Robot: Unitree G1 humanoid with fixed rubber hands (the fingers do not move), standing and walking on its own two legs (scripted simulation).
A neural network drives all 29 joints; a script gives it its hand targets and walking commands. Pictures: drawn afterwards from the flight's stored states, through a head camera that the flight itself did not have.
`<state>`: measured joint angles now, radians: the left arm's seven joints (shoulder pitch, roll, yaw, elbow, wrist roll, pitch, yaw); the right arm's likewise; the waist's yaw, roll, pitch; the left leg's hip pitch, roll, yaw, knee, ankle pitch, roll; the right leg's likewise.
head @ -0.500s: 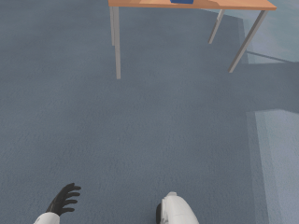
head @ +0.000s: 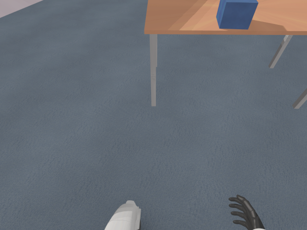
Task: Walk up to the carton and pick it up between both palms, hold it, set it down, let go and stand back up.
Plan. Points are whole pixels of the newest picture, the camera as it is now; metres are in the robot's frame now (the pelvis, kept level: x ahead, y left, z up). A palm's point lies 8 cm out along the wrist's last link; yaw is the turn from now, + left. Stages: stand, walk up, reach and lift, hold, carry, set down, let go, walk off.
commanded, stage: walk up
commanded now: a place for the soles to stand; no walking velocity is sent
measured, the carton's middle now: (235, 10) +1.28 -0.39 +0.01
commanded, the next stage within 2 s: none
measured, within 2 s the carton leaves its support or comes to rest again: neither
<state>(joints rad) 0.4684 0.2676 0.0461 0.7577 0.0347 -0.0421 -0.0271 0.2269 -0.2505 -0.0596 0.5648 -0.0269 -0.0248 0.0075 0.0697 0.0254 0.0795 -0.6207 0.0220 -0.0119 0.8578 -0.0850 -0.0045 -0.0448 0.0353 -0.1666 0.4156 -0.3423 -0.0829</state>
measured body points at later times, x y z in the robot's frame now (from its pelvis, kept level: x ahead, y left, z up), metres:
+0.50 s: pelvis +0.23 -0.05 +0.00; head +0.24 +0.00 +0.45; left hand +0.35 +0.20 -0.12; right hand +0.26 -0.34 -0.08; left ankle +0.19 +0.07 -0.74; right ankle +0.37 -0.23 -0.66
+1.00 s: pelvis +0.42 -0.19 +0.00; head +0.43 -0.21 +0.45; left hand +0.40 +0.08 -0.11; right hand +0.58 -0.44 -0.10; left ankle +0.49 -0.03 -0.67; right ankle +0.41 -0.22 -0.74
